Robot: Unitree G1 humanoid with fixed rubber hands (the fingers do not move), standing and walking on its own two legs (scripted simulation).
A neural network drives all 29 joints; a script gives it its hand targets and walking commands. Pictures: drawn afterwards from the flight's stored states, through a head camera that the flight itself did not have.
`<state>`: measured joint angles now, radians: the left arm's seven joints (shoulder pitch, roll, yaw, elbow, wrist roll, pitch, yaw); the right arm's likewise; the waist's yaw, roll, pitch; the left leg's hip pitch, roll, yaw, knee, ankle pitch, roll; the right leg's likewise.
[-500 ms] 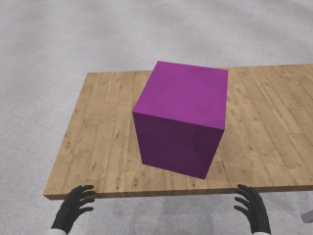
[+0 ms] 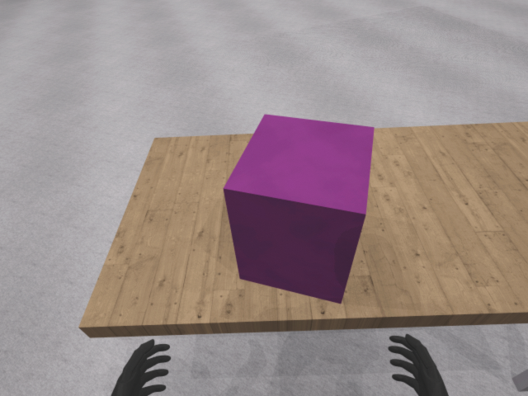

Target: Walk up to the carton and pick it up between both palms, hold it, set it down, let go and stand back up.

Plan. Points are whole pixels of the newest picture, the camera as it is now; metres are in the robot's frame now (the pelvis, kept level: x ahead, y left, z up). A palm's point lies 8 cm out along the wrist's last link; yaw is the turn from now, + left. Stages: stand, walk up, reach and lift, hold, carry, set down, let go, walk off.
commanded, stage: set down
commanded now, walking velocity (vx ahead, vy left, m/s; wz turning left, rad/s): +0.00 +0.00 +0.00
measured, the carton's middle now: (302, 208) +0.44 -0.05 +0.04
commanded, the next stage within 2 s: let go in 0.66 s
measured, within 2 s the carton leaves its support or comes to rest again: neither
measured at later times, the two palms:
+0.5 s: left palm out of the picture +0.16 +0.22 -0.07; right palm out of the picture +0.15 -0.24 -0.09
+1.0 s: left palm out of the picture +0.16 +0.22 -0.08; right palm out of the picture +0.15 -0.23 -0.09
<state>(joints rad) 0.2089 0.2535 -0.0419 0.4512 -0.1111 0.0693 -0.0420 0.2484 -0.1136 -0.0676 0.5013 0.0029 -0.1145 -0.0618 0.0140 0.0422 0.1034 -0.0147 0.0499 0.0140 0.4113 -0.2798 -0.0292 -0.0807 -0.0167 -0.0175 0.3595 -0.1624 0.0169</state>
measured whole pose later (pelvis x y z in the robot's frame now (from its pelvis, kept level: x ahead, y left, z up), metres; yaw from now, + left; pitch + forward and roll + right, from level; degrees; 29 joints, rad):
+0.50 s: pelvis +0.00 -0.02 +0.00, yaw -1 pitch -4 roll +0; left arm 0.19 0.23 0.00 0.52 -0.04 0.11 -0.01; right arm 0.20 -0.15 -0.05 0.69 -0.04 -0.19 -0.01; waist 0.01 0.02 0.11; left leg -0.05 0.07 0.02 0.38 -0.26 -0.05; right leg -0.14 0.00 -0.02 0.38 -0.17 0.00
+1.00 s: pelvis +0.01 +0.00 +0.00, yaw -1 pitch -5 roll -1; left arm 0.20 0.18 -0.01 0.49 0.01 0.15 0.03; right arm 0.18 -0.18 -0.08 0.75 -0.05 -0.20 0.04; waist 0.03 0.02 0.11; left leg -0.02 0.05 0.04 0.40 -0.29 -0.03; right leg -0.11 -0.01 0.01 0.37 -0.17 0.02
